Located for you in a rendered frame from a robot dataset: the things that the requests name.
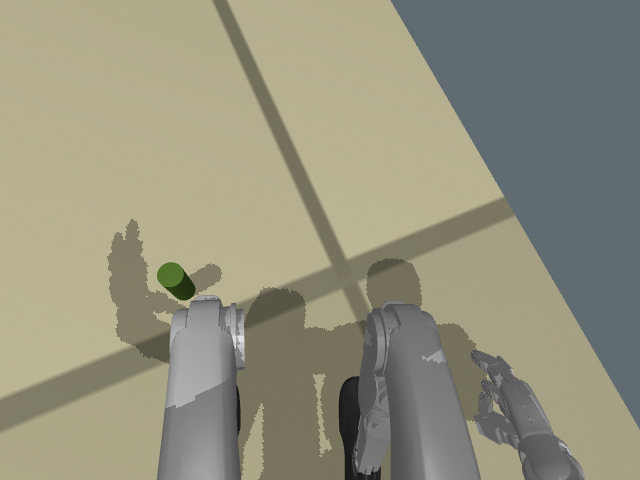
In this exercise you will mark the can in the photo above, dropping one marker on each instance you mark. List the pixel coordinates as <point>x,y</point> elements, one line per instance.
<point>172,276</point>

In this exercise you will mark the right robot arm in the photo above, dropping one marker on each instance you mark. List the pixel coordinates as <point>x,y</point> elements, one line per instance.
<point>547,457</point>

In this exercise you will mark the right robot foot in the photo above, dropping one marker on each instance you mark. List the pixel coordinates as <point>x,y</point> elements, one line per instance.
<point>349,415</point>

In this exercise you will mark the right robot hand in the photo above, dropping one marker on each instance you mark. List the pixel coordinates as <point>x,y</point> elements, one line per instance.
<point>516,400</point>

